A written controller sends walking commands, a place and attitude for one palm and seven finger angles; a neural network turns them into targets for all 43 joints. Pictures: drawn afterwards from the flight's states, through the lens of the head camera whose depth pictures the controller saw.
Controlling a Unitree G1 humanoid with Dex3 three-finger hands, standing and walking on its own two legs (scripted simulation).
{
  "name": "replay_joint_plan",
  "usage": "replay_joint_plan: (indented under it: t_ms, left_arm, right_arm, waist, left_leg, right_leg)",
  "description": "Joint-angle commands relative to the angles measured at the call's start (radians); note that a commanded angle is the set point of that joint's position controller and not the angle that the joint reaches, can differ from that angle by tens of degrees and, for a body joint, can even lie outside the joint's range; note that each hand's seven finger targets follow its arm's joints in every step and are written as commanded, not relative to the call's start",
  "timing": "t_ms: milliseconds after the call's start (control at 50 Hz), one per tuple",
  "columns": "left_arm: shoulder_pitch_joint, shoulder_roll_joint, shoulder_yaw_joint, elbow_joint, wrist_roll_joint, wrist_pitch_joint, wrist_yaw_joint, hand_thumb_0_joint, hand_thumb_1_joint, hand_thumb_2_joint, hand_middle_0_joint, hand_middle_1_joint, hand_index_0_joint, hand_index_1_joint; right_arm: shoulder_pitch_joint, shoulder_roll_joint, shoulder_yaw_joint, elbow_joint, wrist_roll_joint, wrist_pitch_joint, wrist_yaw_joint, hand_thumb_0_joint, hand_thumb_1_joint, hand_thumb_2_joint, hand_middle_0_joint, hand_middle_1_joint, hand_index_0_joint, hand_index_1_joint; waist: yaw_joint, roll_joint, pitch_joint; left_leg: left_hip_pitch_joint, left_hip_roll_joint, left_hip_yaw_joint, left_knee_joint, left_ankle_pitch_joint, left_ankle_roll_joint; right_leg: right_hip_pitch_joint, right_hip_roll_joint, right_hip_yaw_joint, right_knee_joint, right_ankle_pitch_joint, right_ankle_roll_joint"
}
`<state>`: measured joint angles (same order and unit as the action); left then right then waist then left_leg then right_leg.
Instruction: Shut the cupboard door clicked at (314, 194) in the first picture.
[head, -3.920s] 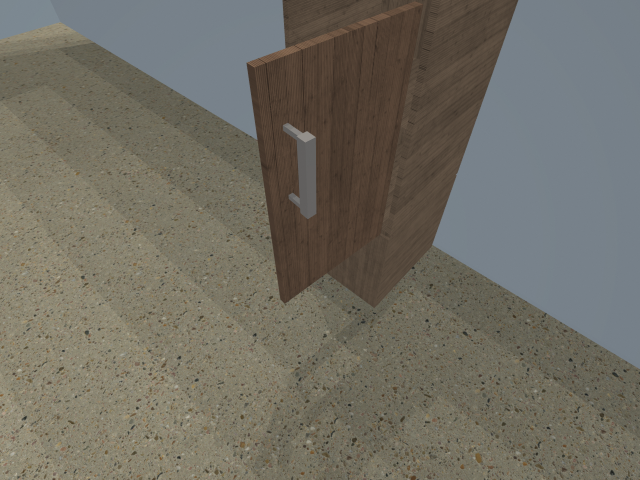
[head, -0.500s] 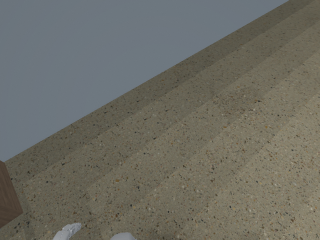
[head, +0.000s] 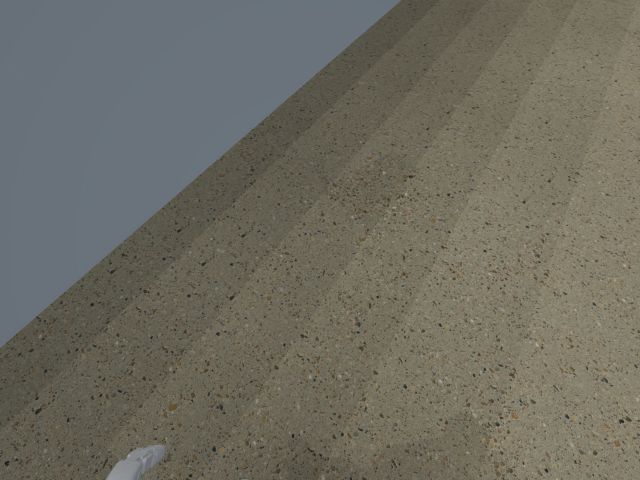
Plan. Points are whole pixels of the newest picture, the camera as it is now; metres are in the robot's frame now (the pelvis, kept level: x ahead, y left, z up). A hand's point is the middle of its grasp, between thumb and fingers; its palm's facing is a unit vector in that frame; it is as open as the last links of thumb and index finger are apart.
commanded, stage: walk around to get in front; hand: left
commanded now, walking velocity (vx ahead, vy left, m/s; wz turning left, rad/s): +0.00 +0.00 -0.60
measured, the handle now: out of the picture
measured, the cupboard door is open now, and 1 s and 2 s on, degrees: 84 84 84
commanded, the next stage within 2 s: walk to a spot facing it in 1.48 s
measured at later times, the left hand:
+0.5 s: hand (215, 416) +0.22 +0.17 -0.15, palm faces -0.29 -0.94 -0.16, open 7.4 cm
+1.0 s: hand (331, 308) +0.40 +0.00 -0.15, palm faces -0.50 -0.85 -0.19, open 7.2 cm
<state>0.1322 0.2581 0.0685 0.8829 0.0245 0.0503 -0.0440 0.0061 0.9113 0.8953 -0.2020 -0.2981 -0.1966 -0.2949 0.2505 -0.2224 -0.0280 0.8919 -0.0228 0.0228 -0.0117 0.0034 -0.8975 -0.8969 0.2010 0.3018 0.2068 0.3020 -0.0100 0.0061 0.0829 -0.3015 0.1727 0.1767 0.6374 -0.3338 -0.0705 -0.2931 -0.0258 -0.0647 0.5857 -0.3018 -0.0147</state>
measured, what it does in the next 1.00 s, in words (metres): walks ahead, turning right: left foot, then right foot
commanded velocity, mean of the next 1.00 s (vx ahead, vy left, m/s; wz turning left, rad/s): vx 0.33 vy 0.00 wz -0.46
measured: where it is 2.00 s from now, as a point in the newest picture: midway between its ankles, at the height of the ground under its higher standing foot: (450, 347)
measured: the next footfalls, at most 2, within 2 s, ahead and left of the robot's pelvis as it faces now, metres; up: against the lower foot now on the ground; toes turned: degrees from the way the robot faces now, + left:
left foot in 0.32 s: +0.12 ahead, +0.12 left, +0.00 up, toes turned -7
right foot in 0.72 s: +0.21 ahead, -0.21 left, +0.00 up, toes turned -32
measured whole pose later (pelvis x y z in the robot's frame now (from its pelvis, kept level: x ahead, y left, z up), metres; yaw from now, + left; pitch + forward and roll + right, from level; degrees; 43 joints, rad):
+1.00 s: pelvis +0.25 -0.13 +0.02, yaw -31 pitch +1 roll +0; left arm 0.20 0.20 0.07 1.00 0.03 -0.04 -0.02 0.00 0.94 0.89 -0.21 -0.30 -0.20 -0.30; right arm 0.18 -0.19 -0.04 0.94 -0.03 -0.02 0.02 0.01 -0.91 -0.90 0.19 0.30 0.20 0.30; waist -0.02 -0.02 0.06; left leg -0.50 0.12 0.07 0.75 -0.26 -0.06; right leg -0.18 0.04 -0.03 0.41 -0.25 -0.06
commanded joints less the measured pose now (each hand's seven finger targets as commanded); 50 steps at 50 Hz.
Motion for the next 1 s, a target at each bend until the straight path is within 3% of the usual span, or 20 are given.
replay_joint_plan:
  t_ms: [0,80,180,260,280,300,320,340,380,440,580,620,640,660,680,700,720,780,820,980]
  left_arm:
    - [0.148,0.250,0.063,-0.021,-0.008,-0.030,0.045,0.000,0.900,0.900,-0.200,-0.300,-0.200,-0.300]
    - [0.055,0.155,0.046,-0.036,-0.003,-0.041,0.057,0.000,0.900,0.900,-0.200,-0.300,-0.200,-0.300]
    - [0.109,0.191,0.057,-0.002,0.002,-0.057,0.039,0.000,0.900,0.900,-0.200,-0.300,-0.200,-0.300]
    - [0.019,0.157,0.054,-0.015,-0.002,-0.058,0.027,0.000,0.900,0.900,-0.200,-0.300,-0.200,-0.300]
    - [0.010,0.087,0.039,-0.039,-0.008,-0.057,0.018,0.000,0.900,0.900,-0.200,-0.300,-0.200,-0.300]
    - [-0.021,0.031,0.023,-0.082,-0.014,-0.058,0.009,0.000,0.900,0.900,-0.200,-0.300,-0.200,-0.300]
    - [-0.094,0.072,0.032,-0.111,-0.002,-0.069,-0.002,0.000,0.900,0.900,-0.200,-0.300,-0.200,-0.300]
    - [-0.100,0.071,0.038,-0.090,0.010,-0.074,-0.008,0.000,0.900,0.900,-0.200,-0.300,-0.200,-0.300]
    - [-0.070,0.046,0.034,-0.053,0.012,-0.066,-0.025,0.000,0.900,0.900,-0.200,-0.300,-0.200,-0.300]
    - [-0.080,0.000,0.011,-0.044,0.005,-0.051,-0.035,0.000,0.900,0.900,-0.200,-0.300,-0.200,-0.300]
    - [-0.190,-0.004,0.004,-0.065,0.005,-0.043,-0.039,0.000,0.900,0.900,-0.200,-0.300,-0.200,-0.300]
    - [-0.136,0.019,0.008,-0.048,0.006,-0.051,-0.034,0.000,0.900,0.900,-0.200,-0.300,-0.200,-0.300]
    - [-0.007,0.045,0.020,-0.010,0.006,-0.060,-0.027,0.000,0.900,0.900,-0.200,-0.300,-0.200,-0.300]
    - [0.198,0.123,0.040,0.048,0.010,-0.072,-0.013,0.000,0.900,0.900,-0.200,-0.300,-0.200,-0.300]
    - [0.369,0.262,0.083,0.086,0.006,-0.083,0.008,0.000,0.900,0.900,-0.200,-0.300,-0.200,-0.300]
    - [0.344,0.296,0.080,0.089,-0.025,-0.074,0.020,0.000,0.900,0.900,-0.200,-0.300,-0.200,-0.300]
    - [0.220,0.247,0.067,0.052,-0.023,-0.074,0.030,0.000,0.900,0.900,-0.200,-0.300,-0.200,-0.300]
    - [0.027,0.113,0.027,-0.004,-0.005,-0.089,0.044,0.000,0.900,0.900,-0.200,-0.300,-0.200,-0.300]
    - [0.014,0.110,0.028,0.006,0.000,-0.098,0.040,0.000,0.900,0.900,-0.200,-0.300,-0.200,-0.300]
    - [0.115,0.114,0.034,0.086,-0.006,-0.116,0.029,0.000,0.900,0.900,-0.200,-0.300,-0.200,-0.300]
  right_arm:
    - [-0.128,-0.118,-0.044,-0.123,0.015,0.006,-0.016,0.000,-0.900,-0.900,0.200,0.300,0.200,0.300]
    - [-0.109,-0.109,-0.046,-0.085,0.005,0.001,-0.006,0.000,-0.900,-0.900,0.200,0.300,0.200,0.300]
    - [-0.149,-0.086,-0.043,-0.095,0.007,-0.026,0.012,0.000,-0.900,-0.900,0.200,0.300,0.200,0.300]
    - [0.013,-0.109,-0.049,-0.047,0.008,-0.052,0.001,0.000,-0.900,-0.900,0.200,0.300,0.200,0.300]
    - [0.117,-0.186,-0.061,-0.013,-0.004,-0.064,-0.013,0.000,-0.900,-0.900,0.200,0.300,0.200,0.300]
    - [0.240,-0.291,-0.080,0.001,-0.028,-0.072,-0.021,0.000,-0.900,-0.900,0.200,0.300,0.200,0.300]
    - [0.241,-0.290,-0.073,-0.002,-0.021,-0.071,-0.024,0.000,-0.900,-0.900,0.200,0.300,0.200,0.300]
    - [0.195,-0.238,-0.061,-0.012,-0.023,-0.076,-0.016,0.000,-0.900,-0.900,0.200,0.300,0.200,0.300]
    - [0.110,-0.163,-0.039,-0.026,-0.017,-0.086,-0.017,0.000,-0.900,-0.900,0.200,0.300,0.200,0.300]
    - [0.172,-0.137,-0.027,0.012,-0.012,-0.098,-0.023,0.000,-0.900,-0.900,0.200,0.300,0.200,0.300]
    - [0.195,-0.150,-0.033,0.053,-0.022,-0.082,-0.010,0.000,-0.900,-0.900,0.200,0.300,0.200,0.300]
    - [0.194,-0.163,-0.033,0.059,-0.019,-0.077,-0.009,0.000,-0.900,-0.900,0.200,0.300,0.200,0.300]
    - [0.166,-0.173,-0.032,0.053,-0.013,-0.077,-0.008,0.000,-0.900,-0.900,0.200,0.300,0.200,0.300]
    - [0.119,-0.154,-0.027,0.030,0.001,-0.079,0.004,0.000,-0.900,-0.900,0.200,0.300,0.200,0.300]
    - [0.079,-0.079,-0.011,-0.027,0.023,-0.082,0.010,0.000,-0.900,-0.900,0.200,0.300,0.200,0.300]
    - [-0.020,-0.103,-0.025,-0.053,0.019,-0.080,0.005,0.000,-0.900,-0.900,0.200,0.300,0.200,0.300]
    - [-0.029,-0.108,-0.032,-0.052,0.016,-0.080,0.004,0.000,-0.900,-0.900,0.200,0.300,0.200,0.300]
    - [0.044,-0.084,-0.032,0.028,-0.007,-0.052,0.006,0.000,-0.900,-0.900,0.200,0.300,0.200,0.300]
    - [0.093,-0.054,-0.029,0.047,-0.008,-0.038,0.014,0.000,-0.900,-0.900,0.200,0.300,0.200,0.300]
    - [-0.064,-0.044,-0.036,-0.010,-0.004,-0.076,0.029,0.000,-0.900,-0.900,0.200,0.300,0.200,0.300]
  waist:
    - [0.098,-0.217,-0.091]
    - [0.036,-0.203,-0.133]
    - [0.063,-0.159,-0.104]
    - [-0.043,-0.116,-0.075]
    - [-0.090,0.103,-0.106]
    - [-0.136,0.378,-0.127]
    - [-0.132,0.208,-0.066]
    - [-0.094,0.113,-0.024]
    - [-0.040,0.148,-0.001]
    - [-0.037,0.161,-0.058]
    - [-0.045,0.179,0.002]
    - [-0.009,0.145,-0.035]
    - [0.060,0.104,-0.092]
    - [0.160,-0.014,-0.188]
    - [0.218,-0.303,-0.306]
    - [0.204,-0.209,-0.224]
    - [0.137,-0.177,-0.141]
    - [0.008,-0.146,-0.097]
    - [-0.028,-0.139,-0.099]
    - [0.012,-0.095,-0.065]
  left_leg:
    - [-0.321,-0.071,-0.152,0.460,-0.273,-0.001]
    - [-0.267,-0.073,-0.146,0.404,-0.109,-0.020]
    - [-0.184,-0.127,-0.112,0.150,-0.100,-0.008]
    - [0.211,-0.143,-0.089,-0.186,0.042,0.010]
    - [0.383,0.012,-0.270,-0.307,-0.122,0.058]
    - [0.459,0.323,-0.656,-0.433,-0.271,0.179]
    - [0.353,0.395,-0.717,-0.482,-0.272,0.253]
    - [0.265,0.324,-0.628,-0.466,-0.208,0.235]
    - [0.249,0.226,-0.374,-0.435,0.070,0.174]
    - [0.333,0.158,-0.138,-0.365,0.447,0.143]
    - [0.227,0.174,0.007,-0.376,0.341,0.138]
    - [0.221,0.177,0.039,-0.249,0.531,0.126]
    - [0.150,0.151,0.068,-0.071,0.625,0.103]
    - [-0.061,0.096,0.120,0.184,0.548,0.061]
    - [-0.400,-0.084,0.107,0.575,-0.212,0.001]
    - [-0.495,-0.060,-0.099,0.716,-0.301,0.017]
    - [-0.503,-0.012,-0.153,0.739,-0.177,0.016]
    - [-0.267,0.019,-0.153,0.512,-0.042,0.003]
    - [-0.199,-0.006,-0.121,0.398,0.013,0.000]
    - [-0.104,-0.090,-0.088,-0.043,0.119,0.012]
  right_leg:
    - [0.200,-0.345,0.486,-0.283,0.370,-0.227]
    - [0.212,-0.206,0.336,-0.242,0.338,-0.173]
    - [0.186,-0.195,0.425,-0.280,0.048,-0.192]
    - [-0.117,-0.099,0.388,-0.178,-0.130,-0.112]
    - [-0.286,0.004,0.286,0.010,-0.199,-0.060]
    - [-0.468,0.113,0.081,0.366,-0.336,0.006]
    - [-0.505,0.006,0.131,0.511,-0.281,-0.001]
    - [-0.487,-0.016,0.124,0.603,-0.196,0.000]
    - [-0.478,-0.059,0.088,0.626,-0.057,0.021]
    - [-0.447,-0.057,0.029,0.519,0.007,0.031]
    - [-0.229,-0.019,-0.079,0.156,0.046,0.001]
    - [-0.072,0.022,-0.114,0.081,0.003,-0.028]
    - [0.137,0.049,-0.118,0.013,0.021,-0.053]
    - [0.460,-0.022,0.000,-0.044,-0.017,-0.106]
    - [0.693,-0.365,0.546,-0.196,-0.017,-0.239]
    - [0.554,-0.435,0.660,-0.326,-0.027,-0.281]
    - [0.398,-0.399,0.612,-0.358,-0.160,-0.274]
    - [0.081,-0.256,0.303,-0.369,0.004,-0.190]
    - [0.025,-0.211,0.235,-0.383,0.013,-0.182]
    - [0.145,-0.188,0.261,-0.322,0.088,-0.167]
